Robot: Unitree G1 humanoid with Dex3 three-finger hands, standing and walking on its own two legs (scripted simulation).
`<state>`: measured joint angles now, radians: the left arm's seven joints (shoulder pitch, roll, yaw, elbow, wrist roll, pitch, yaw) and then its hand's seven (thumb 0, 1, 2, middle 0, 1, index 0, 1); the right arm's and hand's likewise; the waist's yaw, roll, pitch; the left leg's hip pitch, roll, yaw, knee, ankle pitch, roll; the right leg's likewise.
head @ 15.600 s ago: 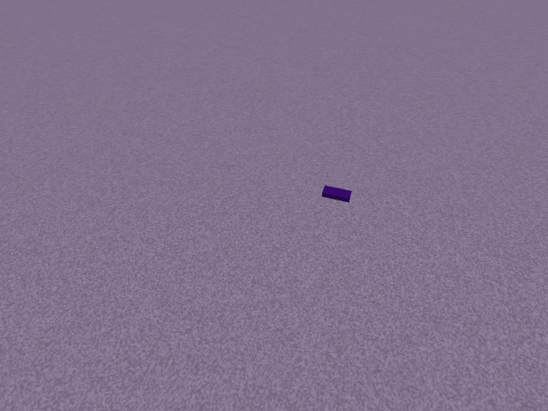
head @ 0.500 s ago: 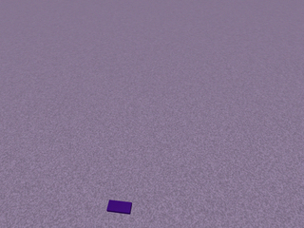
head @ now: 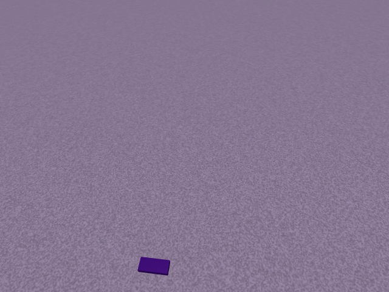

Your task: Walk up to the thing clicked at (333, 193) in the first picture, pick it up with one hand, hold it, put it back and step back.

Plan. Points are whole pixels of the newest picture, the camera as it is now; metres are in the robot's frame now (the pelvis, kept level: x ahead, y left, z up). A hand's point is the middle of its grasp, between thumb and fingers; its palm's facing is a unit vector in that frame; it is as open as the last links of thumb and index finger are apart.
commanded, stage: stand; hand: left
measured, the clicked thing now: (154, 266) +0.43 +0.24 -0.77
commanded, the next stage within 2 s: walk up in 0.52 s
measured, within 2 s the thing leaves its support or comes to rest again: neither
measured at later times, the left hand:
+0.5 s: hand out of the picture +0.07 +0.25 -0.16, palm faces -0.02 -0.94 -0.34, open 7.4 cm
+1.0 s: hand out of the picture +0.05 +0.31 -0.18, palm faces -0.06 -0.93 -0.36, open 7.4 cm
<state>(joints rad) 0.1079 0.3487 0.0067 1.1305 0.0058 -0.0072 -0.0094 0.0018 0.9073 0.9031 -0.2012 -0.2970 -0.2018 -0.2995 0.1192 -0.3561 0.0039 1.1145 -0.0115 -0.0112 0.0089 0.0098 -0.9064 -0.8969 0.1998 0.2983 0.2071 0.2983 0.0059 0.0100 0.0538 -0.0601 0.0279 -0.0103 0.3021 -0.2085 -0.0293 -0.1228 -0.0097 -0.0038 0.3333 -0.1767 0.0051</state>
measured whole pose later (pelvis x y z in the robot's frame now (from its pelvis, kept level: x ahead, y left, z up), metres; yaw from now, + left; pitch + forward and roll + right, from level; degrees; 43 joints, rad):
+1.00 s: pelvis -0.09 +0.05 -0.02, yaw -2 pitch -1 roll -1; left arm 0.06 0.41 0.07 0.88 0.02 0.08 0.02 0.00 0.91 0.90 -0.20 -0.30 -0.20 -0.30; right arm 0.17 -0.35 -0.06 0.94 -0.04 0.03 -0.01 0.01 -0.90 -0.90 0.20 0.30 0.21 0.30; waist -0.01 -0.06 0.21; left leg -0.27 0.01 0.00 0.60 -0.31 0.02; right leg -0.49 0.14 0.16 1.20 -0.52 0.00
